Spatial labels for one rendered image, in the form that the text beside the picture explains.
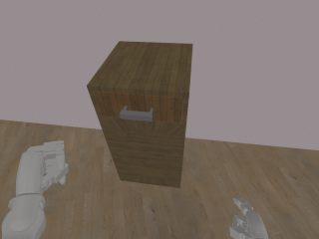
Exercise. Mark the robot left hand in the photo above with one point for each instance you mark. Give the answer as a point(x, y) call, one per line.
point(33, 165)

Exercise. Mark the cabinet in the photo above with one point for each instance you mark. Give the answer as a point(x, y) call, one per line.
point(149, 152)

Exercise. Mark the left robot forearm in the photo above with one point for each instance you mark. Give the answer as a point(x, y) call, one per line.
point(26, 219)

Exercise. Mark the handle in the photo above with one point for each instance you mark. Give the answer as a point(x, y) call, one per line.
point(136, 115)

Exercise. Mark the robot right hand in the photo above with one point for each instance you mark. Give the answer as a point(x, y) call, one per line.
point(251, 227)

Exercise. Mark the drawer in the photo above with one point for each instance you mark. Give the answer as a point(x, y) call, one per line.
point(165, 108)

